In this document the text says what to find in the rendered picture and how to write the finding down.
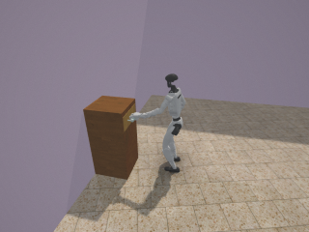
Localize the robot left upper arm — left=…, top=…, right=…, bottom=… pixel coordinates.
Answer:
left=158, top=93, right=175, bottom=114

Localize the robot left thigh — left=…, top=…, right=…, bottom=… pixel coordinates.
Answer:
left=162, top=125, right=180, bottom=152

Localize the robot left foot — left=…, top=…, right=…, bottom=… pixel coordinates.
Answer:
left=164, top=166, right=180, bottom=172

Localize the cabinet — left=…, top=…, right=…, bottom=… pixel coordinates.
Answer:
left=83, top=96, right=138, bottom=180

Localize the left robot hand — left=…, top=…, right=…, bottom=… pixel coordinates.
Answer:
left=129, top=112, right=141, bottom=121

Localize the drawer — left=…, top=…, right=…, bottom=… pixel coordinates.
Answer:
left=123, top=104, right=136, bottom=131

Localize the robot right upper arm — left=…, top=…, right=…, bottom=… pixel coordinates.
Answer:
left=177, top=88, right=186, bottom=106

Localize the robot left forearm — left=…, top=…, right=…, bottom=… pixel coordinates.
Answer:
left=140, top=108, right=160, bottom=119

